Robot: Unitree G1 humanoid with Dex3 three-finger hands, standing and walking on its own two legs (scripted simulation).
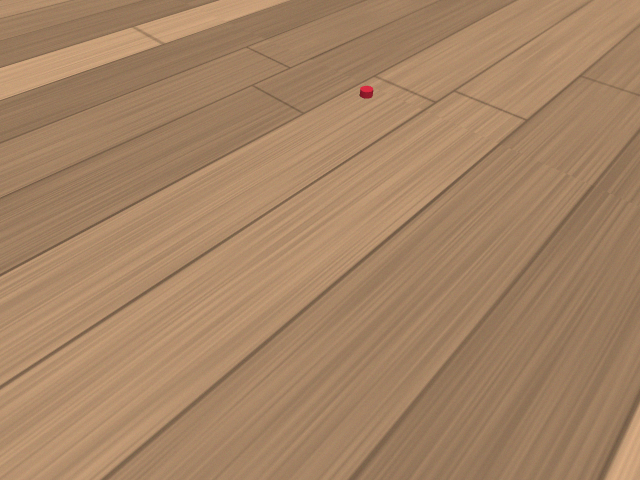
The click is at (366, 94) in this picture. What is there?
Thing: low tin
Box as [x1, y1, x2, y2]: [360, 86, 372, 98]
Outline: 361,87 360,95 362,97 367,98 372,95 372,88 370,86
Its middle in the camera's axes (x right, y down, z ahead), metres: +0.29 -0.92 +2.45
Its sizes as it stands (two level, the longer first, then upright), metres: 0.079 0.079 0.042
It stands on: the floor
